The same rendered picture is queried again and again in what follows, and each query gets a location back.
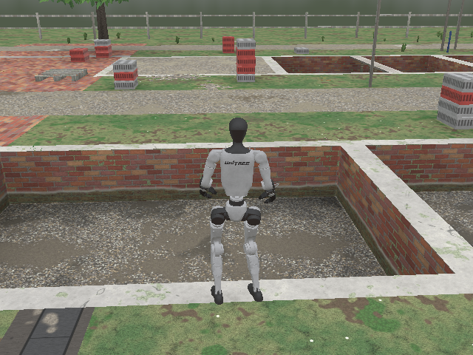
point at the robot right hand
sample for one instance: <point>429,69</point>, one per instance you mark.
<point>264,194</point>

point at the right robot forearm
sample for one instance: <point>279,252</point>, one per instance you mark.
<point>271,192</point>

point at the robot left hand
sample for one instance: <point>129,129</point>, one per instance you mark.
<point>211,189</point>

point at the humanoid robot head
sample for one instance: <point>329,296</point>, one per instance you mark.
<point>238,128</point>

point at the robot left upper arm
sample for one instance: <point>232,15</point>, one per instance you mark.
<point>213,157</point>

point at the robot right upper arm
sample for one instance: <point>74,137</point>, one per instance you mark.
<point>261,158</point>

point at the left robot forearm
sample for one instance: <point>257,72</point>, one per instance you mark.
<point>203,188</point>

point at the humanoid robot torso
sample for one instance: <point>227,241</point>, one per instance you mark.
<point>237,179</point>

